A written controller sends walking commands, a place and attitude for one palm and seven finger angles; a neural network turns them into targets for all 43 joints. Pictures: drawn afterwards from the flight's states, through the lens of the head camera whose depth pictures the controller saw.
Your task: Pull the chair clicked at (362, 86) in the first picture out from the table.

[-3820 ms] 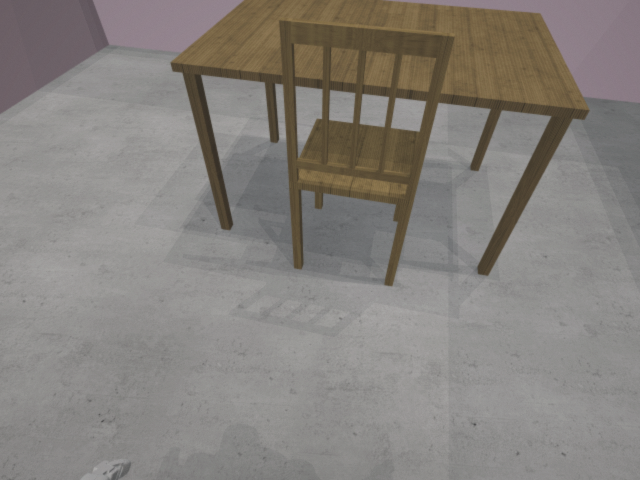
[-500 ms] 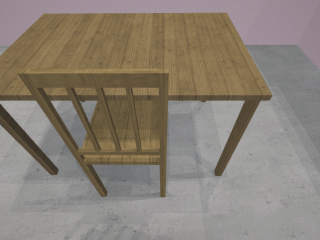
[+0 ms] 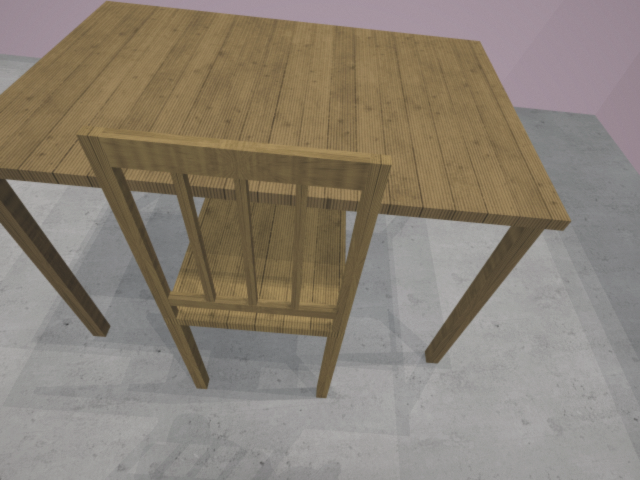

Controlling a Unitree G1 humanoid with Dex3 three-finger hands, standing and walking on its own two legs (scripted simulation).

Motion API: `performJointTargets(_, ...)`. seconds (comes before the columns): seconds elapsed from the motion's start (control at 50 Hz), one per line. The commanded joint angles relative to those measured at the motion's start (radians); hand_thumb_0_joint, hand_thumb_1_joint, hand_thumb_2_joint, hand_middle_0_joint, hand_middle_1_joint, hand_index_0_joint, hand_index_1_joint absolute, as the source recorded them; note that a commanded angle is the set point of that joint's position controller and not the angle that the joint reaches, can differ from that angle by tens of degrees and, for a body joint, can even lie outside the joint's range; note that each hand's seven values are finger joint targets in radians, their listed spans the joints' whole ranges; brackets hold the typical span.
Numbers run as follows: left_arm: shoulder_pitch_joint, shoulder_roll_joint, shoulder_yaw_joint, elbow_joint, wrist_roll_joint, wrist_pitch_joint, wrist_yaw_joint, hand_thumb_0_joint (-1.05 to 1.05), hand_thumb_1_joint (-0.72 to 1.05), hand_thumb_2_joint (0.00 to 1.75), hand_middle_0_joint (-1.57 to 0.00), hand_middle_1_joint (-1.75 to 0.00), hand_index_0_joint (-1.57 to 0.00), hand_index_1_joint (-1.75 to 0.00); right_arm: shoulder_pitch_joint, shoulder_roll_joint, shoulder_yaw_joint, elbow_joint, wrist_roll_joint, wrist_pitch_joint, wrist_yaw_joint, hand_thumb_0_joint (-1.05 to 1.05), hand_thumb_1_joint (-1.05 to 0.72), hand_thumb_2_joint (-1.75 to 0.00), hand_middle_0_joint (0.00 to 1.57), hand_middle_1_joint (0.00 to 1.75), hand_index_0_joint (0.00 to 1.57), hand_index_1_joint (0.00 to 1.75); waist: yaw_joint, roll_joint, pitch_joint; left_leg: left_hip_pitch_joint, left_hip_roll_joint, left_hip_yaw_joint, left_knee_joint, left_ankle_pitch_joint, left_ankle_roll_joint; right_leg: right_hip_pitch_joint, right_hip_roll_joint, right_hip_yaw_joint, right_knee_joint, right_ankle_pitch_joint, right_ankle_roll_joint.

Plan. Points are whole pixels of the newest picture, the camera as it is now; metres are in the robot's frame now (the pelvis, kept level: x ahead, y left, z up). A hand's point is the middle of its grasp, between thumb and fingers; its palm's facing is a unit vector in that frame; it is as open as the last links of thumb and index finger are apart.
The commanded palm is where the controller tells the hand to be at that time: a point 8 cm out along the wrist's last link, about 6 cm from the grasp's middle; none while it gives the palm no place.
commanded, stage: come to a stop and stand still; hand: left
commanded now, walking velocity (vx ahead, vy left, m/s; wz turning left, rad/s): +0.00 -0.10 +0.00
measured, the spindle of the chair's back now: (248, 250) +0.47 +0.17 -0.06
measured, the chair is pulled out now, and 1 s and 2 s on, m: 0.00 0.00 0.00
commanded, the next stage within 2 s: look again from close up in 1.54 s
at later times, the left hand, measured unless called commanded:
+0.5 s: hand out of the picture -0.08 +0.11 -0.18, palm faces +0.04 -0.99 -0.16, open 7.4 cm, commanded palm none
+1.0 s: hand out of the picture -0.04 +0.11 -0.18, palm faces +0.07 -0.98 -0.17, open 7.4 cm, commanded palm none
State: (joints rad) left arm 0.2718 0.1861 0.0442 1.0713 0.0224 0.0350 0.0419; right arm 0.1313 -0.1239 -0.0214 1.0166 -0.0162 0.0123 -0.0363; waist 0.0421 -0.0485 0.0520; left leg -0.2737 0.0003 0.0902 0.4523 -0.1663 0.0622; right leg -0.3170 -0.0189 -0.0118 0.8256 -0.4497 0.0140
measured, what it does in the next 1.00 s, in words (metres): steps on the spot: right foot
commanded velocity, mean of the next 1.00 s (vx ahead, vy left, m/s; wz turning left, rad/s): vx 0.00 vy -0.01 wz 0.00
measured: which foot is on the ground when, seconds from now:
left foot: down 0.00-1.00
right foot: up 0.00-0.20, down 0.22-1.00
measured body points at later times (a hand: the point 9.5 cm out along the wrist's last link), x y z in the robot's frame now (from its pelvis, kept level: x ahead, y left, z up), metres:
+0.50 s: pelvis -0.04 -0.05 +0.00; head -0.06 -0.04 +0.45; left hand -0.08 +0.16 -0.17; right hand -0.10 -0.26 -0.17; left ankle +0.05 +0.08 -0.74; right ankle -0.09 -0.14 -0.74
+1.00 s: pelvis +0.00 -0.04 +0.00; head +0.01 -0.05 +0.45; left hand -0.05 +0.16 -0.16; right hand -0.02 -0.25 -0.17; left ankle +0.05 +0.08 -0.74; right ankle -0.09 -0.14 -0.74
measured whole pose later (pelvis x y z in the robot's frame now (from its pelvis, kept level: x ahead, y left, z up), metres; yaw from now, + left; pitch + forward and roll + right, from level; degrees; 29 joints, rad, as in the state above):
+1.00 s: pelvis +0.00 -0.04 +0.00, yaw +0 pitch -1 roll +1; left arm 0.35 0.10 0.01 1.14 0.01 -0.01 0.05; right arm 0.28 -0.11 -0.01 1.17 -0.01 0.01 -0.04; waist 0.01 -0.01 0.04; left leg -0.28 0.02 0.05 0.44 -0.15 -0.01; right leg -0.04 0.01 -0.04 0.41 -0.36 -0.02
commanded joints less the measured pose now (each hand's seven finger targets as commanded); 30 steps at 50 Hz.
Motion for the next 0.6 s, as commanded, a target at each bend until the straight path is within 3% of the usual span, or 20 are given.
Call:
performJointTargets(0.0, 0.081, 0.038, 0.001, -0.013, -0.003, -0.001, -0.008, 0.00, 0.90, 0.90, -0.20, -0.30, -0.20, -0.30, 0.059, -0.179, -0.036, -0.021, 0.000, -0.011, -0.014, 0.00, -0.90, -0.90, 0.20, 0.30, 0.20, 0.30, -0.041, 0.151, -0.100, 0.134, 0.278, -0.257, -0.209, 0.124, 0.109, -0.016, -0.024, 0.017, -0.042, -0.020, 0.015)
performJointTargets(0.04, 0.072, 0.037, 0.000, -0.014, -0.002, 0.001, -0.009, 0.00, 0.90, 0.90, -0.20, -0.30, -0.20, -0.30, 0.092, -0.185, -0.041, 0.002, -0.001, -0.006, -0.012, 0.00, -0.90, -0.90, 0.20, 0.30, 0.20, 0.30, -0.058, 0.180, -0.098, 0.158, 0.272, -0.275, -0.225, 0.043, 0.099, -0.007, -0.018, 0.008, -0.109, -0.032, 0.012)
performJointTargets(0.06, 0.067, 0.042, -0.001, -0.011, -0.003, 0.001, -0.011, 0.00, 0.90, 0.90, -0.20, -0.30, -0.20, -0.30, 0.105, -0.184, -0.041, 0.012, 0.000, -0.006, -0.010, 0.00, -0.90, -0.90, 0.20, 0.30, 0.20, 0.30, -0.064, 0.162, -0.080, 0.134, 0.275, -0.289, -0.235, 0.002, 0.099, 0.017, -0.016, 0.008, -0.143, -0.028, 0.006)
performJointTargets(0.12, 0.119, 0.028, -0.003, 0.015, -0.005, -0.001, -0.008, 0.00, 0.90, 0.90, -0.20, -0.30, -0.20, -0.30, 0.113, -0.185, -0.048, 0.028, -0.001, -0.003, -0.003, 0.00, -0.90, -0.90, 0.20, 0.30, 0.20, 0.30, -0.046, 0.187, -0.091, 0.118, 0.231, -0.278, -0.243, -0.104, 0.063, 0.094, -0.004, -0.014, -0.307, 0.053, -0.006)
performJointTargets(0.16, 0.165, 0.039, -0.004, 0.040, -0.003, -0.011, -0.005, 0.00, 0.90, 0.90, -0.20, -0.30, -0.20, -0.30, 0.102, -0.163, -0.046, 0.037, 0.006, -0.001, 0.002, 0.00, -0.90, -0.90, 0.20, 0.30, 0.20, 0.30, -0.027, 0.143, -0.066, 0.044, 0.175, -0.227, -0.222, -0.168, 0.010, 0.196, -0.009, -0.016, -0.485, 0.180, -0.015)
performJointTargets(0.18, 0.172, 0.057, -0.005, 0.046, -0.003, -0.016, -0.002, 0.00, 0.90, 0.90, -0.20, -0.30, -0.20, -0.30, 0.108, -0.141, -0.041, 0.037, 0.008, 0.000, 0.005, 0.00, -0.90, -0.90, 0.20, 0.30, 0.20, 0.30, -0.033, 0.102, -0.057, 0.015, 0.133, -0.190, -0.196, -0.185, -0.028, 0.213, -0.046, 0.036, -0.528, 0.179, -0.034)
performJointTargets(0.22, 0.131, 0.087, -0.010, 0.042, -0.005, -0.026, -0.002, 0.00, 0.90, 0.90, -0.20, -0.30, -0.20, -0.30, 0.119, -0.099, -0.029, 0.049, 0.011, 0.000, 0.011, 0.00, -0.90, -0.90, 0.20, 0.30, 0.20, 0.30, -0.054, 0.038, -0.033, 0.086, 0.066, -0.118, -0.123, -0.127, -0.070, 0.087, -0.129, 0.111, -0.589, 0.065, -0.070)
performJointTargets(0.26, 0.072, 0.079, -0.015, 0.038, -0.008, -0.035, -0.004, 0.00, 0.90, 0.90, -0.20, -0.30, -0.20, -0.30, 0.132, -0.086, -0.024, 0.066, 0.008, 0.007, 0.013, 0.00, -0.90, -0.90, 0.20, 0.30, 0.20, 0.30, -0.076, -0.095, 0.031, 0.153, 0.063, -0.105, -0.070, -0.070, -0.067, -0.052, -0.119, 0.114, -0.643, -0.031, -0.066)
performJointTargets(0.28, 0.052, 0.070, -0.020, 0.036, -0.010, -0.035, -0.003, 0.00, 0.90, 0.90, -0.20, -0.30, -0.20, -0.30, 0.145, -0.094, -0.020, 0.076, 0.006, 0.008, 0.013, 0.00, -0.90, -0.90, 0.20, 0.30, 0.20, 0.30, -0.081, -0.108, 0.076, 0.152, 0.066, -0.108, -0.054, -0.038, -0.066, -0.088, -0.123, 0.117, -0.652, -0.034, -0.065)
performJointTargets(0.36, 0.088, 0.059, -0.024, 0.046, -0.017, -0.037, 0.000, 0.00, 0.90, 0.90, -0.20, -0.30, -0.20, -0.30, 0.193, -0.091, -0.004, 0.115, 0.007, 0.007, 0.010, 0.00, -0.90, -0.90, 0.20, 0.30, 0.20, 0.30, -0.067, -0.028, 0.118, 0.122, 0.079, -0.118, -0.078, -0.023, -0.062, -0.059, -0.098, 0.095, -0.631, -0.020, -0.058)
performJointTargets(0.46, 0.100, 0.057, -0.019, 0.046, -0.016, -0.026, 0.002, 0.00, 0.90, 0.90, -0.20, -0.30, -0.20, -0.30, 0.256, -0.069, -0.002, 0.135, 0.001, 0.022, 0.008, 0.00, -0.90, -0.90, 0.20, 0.30, 0.20, 0.30, -0.070, 0.004, 0.194, 0.084, 0.062, -0.098, -0.017, -0.100, -0.070, -0.144, -0.111, 0.125, -0.661, -0.192, -0.079)
performJointTargets(0.58, 0.137, 0.023, -0.018, 0.055, -0.020, -0.029, 0.001, 0.00, 0.90, 0.90, -0.20, -0.30, -0.20, -0.30, 0.296, -0.050, 0.001, 0.140, 0.000, 0.010, -0.001, 0.00, -0.90, -0.90, 0.20, 0.30, 0.20, 0.30, -0.059, 0.070, 0.154, 0.037, 0.072, -0.136, -0.066, -0.106, -0.065, -0.062, -0.073, 0.099, -0.575, -0.085, -0.074)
